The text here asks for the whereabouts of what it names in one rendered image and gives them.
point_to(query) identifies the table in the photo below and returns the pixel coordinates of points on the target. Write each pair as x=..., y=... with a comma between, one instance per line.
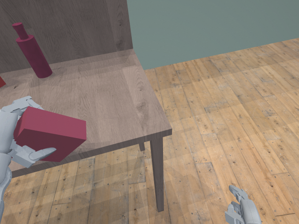
x=96, y=77

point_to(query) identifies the robot left hand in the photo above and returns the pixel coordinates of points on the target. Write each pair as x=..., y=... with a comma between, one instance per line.
x=9, y=115

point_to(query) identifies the left robot forearm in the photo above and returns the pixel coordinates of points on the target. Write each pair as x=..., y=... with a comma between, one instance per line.
x=5, y=178

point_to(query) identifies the sponge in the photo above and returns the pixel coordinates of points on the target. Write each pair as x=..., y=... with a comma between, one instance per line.
x=40, y=129

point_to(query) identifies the robot right hand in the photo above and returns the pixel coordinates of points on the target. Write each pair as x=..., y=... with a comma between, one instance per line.
x=246, y=211

